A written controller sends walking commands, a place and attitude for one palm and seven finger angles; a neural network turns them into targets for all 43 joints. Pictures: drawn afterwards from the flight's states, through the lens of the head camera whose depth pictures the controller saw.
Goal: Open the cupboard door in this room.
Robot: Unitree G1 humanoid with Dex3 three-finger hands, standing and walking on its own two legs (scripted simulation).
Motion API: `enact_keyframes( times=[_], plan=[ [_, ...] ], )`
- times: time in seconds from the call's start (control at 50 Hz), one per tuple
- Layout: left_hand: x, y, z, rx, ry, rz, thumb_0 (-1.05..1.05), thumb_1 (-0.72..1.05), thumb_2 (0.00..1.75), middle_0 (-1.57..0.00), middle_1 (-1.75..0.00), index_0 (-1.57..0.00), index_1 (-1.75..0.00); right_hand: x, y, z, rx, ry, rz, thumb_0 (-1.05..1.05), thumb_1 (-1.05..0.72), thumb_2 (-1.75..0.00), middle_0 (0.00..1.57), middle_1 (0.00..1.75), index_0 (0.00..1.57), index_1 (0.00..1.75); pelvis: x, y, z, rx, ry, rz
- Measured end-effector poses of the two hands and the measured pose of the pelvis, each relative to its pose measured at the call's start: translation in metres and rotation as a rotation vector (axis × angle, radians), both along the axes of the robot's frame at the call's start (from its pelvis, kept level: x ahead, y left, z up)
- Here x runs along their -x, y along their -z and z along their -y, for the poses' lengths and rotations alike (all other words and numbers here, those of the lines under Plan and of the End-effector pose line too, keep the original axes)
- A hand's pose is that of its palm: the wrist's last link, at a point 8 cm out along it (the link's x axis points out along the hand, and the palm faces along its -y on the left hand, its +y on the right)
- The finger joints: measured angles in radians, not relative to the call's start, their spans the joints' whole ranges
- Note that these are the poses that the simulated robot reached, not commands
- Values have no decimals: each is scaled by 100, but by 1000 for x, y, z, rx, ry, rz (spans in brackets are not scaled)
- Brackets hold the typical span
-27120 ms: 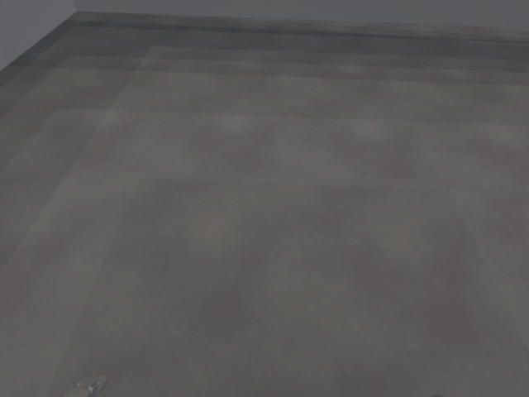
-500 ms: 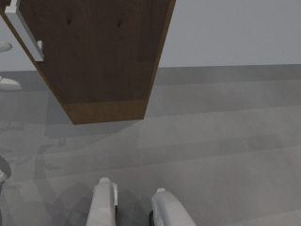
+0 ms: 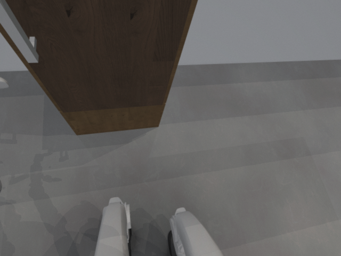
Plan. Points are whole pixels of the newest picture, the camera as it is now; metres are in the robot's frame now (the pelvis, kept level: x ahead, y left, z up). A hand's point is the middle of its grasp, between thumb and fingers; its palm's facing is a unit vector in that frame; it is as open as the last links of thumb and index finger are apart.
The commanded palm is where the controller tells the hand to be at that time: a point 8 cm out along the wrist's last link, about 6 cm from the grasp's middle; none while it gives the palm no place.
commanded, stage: move the hooked fingers beside the handle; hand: left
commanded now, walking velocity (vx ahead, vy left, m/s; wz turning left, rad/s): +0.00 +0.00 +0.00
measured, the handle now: (17, 25) +0.56 +0.28 +0.09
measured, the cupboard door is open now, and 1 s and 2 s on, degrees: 0 0 0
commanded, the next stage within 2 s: slide the fingers in behind the handle in 0.80 s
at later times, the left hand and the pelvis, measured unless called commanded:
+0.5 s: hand out of the picture +0.49 +0.33 +0.09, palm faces +0.18 -0.98 -0.01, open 14.0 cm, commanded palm +0.49 +0.35 +0.08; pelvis +0.00 +0.00 +0.00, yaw +1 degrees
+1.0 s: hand out of the picture +0.50 +0.33 +0.08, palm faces +0.15 -0.99 +0.00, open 14.0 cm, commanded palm +0.50 +0.34 +0.08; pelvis +0.00 -0.01 -0.01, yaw +0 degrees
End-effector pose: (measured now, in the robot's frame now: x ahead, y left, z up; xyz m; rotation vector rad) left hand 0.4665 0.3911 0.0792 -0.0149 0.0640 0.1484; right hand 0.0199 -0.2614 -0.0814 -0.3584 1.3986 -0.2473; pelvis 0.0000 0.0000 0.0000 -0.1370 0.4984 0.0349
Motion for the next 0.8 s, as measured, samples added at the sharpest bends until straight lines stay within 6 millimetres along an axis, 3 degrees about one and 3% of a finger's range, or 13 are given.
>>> enact_keyframes(
  times=[0.2, 0.36, 0.6, 0.8],
  plan=[
    [7, -22, -2, -25, 1, 67, -1, -50, 30, -29, -120, -30, -120, -15, -11, 0, 13, -38, 23, 1, -91, -90, 20, 30, 20, 30, -2, -9, -2, 5, -29, 25],
    [6, -6, 16, 7, 26, -3, -1, -50, 30, -30, -120, -30, -120, -25, -16, 7, 28, -61, 78, 1, -91, -90, 20, 30, 20, 30, 0, -10, 0, -4, -27, 30],
    [3, -18, 9, -43, -15, 49, -1, -50, 30, -30, -120, -30, -120, -6, -1, 13, 12, -27, 21, 1, -91, -90, 20, 30, 20, 30, 4, -2, 8, -6, -18, 23],
    [1, -7, 11, -8, -9, 21, -1, -50, 30, -30, -120, -30, -120, 0, 4, 15, 14, -14, 16, 1, -91, -90, 20, 30, 20, 30, 3, 4, 11, -5, -7, 10]
  ],
)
